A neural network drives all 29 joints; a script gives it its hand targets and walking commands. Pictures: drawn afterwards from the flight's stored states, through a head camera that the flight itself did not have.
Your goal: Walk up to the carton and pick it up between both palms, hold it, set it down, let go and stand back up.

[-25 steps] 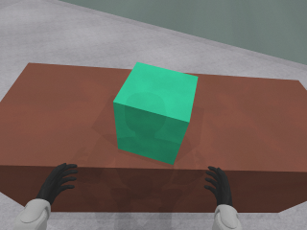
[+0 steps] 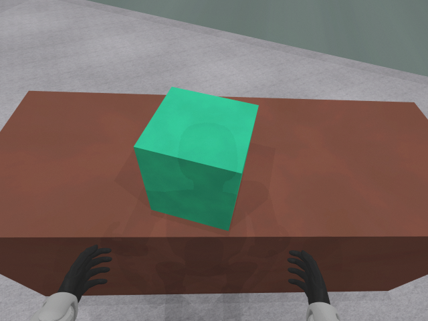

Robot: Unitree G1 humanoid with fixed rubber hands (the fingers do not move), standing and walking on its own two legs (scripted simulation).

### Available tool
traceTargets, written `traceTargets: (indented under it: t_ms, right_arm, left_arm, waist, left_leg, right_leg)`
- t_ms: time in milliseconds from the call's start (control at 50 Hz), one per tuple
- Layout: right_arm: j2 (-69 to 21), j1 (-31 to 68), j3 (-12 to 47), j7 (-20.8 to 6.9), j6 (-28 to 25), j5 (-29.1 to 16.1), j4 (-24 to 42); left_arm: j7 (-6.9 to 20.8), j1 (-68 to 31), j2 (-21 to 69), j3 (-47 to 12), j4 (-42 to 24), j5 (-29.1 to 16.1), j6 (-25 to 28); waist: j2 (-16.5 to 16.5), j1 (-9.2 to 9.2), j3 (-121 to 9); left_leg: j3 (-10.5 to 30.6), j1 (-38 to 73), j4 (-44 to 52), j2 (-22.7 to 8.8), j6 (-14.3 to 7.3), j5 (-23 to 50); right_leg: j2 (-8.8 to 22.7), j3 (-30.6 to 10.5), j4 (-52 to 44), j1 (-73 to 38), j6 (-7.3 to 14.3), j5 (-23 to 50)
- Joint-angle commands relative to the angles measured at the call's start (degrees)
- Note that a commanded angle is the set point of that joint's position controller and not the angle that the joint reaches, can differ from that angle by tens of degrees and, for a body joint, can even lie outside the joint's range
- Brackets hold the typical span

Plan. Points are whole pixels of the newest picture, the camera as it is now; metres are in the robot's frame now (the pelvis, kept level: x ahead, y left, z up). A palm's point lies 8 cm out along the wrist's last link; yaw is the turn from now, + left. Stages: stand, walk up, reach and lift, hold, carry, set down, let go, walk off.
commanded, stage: set down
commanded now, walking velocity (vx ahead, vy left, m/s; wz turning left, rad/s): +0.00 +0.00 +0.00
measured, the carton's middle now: (201, 161) +0.46 +0.04 -0.03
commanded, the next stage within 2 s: let go in 0.28 s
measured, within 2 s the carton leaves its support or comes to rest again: neither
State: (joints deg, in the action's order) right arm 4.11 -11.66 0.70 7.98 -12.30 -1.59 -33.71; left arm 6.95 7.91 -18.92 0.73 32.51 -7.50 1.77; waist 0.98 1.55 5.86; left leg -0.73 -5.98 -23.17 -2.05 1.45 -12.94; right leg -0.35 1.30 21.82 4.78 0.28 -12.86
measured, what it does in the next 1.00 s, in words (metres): stands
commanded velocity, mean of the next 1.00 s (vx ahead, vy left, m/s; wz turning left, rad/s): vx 0.00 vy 0.00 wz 0.00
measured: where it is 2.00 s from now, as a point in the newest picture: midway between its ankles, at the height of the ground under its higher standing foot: outside the picture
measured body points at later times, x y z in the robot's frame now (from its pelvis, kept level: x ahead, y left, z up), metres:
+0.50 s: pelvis +0.00 +0.01 +0.00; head +0.01 +0.02 +0.45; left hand +0.18 +0.25 -0.09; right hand +0.17 -0.22 -0.08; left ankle +0.00 +0.13 -0.74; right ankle -0.01 -0.11 -0.74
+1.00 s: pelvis +0.00 +0.01 +0.00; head +0.00 +0.01 +0.45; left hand +0.14 +0.29 -0.08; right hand +0.13 -0.28 -0.10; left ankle +0.00 +0.13 -0.74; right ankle -0.01 -0.11 -0.74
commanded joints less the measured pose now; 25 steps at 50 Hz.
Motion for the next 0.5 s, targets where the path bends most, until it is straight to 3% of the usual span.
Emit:
traceTargets:
  t_ms: [0, 140, 320, 480]
  right_arm:
    - [4.88, 2.75, -1.77, -1.50, -2.13, 0.89, 3.17]
    - [7.68, 5.03, -3.59, -4.65, -1.41, 1.50, 0.81]
    - [10.26, 6.12, -4.01, -7.30, -0.74, 2.23, -1.99]
    - [11.11, 7.29, -3.96, -8.43, -0.63, 2.66, -3.33]
  left_arm:
    - [-1.55, -2.94, -5.53, 2.95, -7.64, 1.70, -0.21]
    - [-4.05, -3.52, -3.85, 2.44, -6.97, 2.95, -2.83]
    - [-6.08, -2.66, -1.33, 1.73, -6.84, 4.58, -4.99]
    - [-7.03, -2.41, 0.27, 1.77, -6.46, 5.70, -6.40]
  waist:
    - [-3.46, -0.15, -7.56]
    - [-3.42, -0.36, -5.84]
    - [-3.75, -1.03, -7.24]
    - [-1.48, -1.16, -7.31]
  left_leg:
    - [-3.41, 4.65, 1.24, 2.34, 1.95, 13.84]
    - [-3.19, 4.23, 1.89, 1.58, 1.49, 11.98]
    - [-3.44, 4.56, 2.45, 1.72, 1.20, 13.05]
    - [-3.72, 4.93, 2.67, 2.10, 0.55, 13.64]
  right_leg:
    - [0.57, 0.39, -4.13, 1.47, -0.72, 11.08]
    - [-0.59, 1.48, -4.80, 3.57, 0.72, 3.20]
    - [-1.11, 1.38, -4.79, 3.32, 0.93, 5.01]
    - [-1.21, 1.14, -4.88, 3.43, 0.38, 7.34]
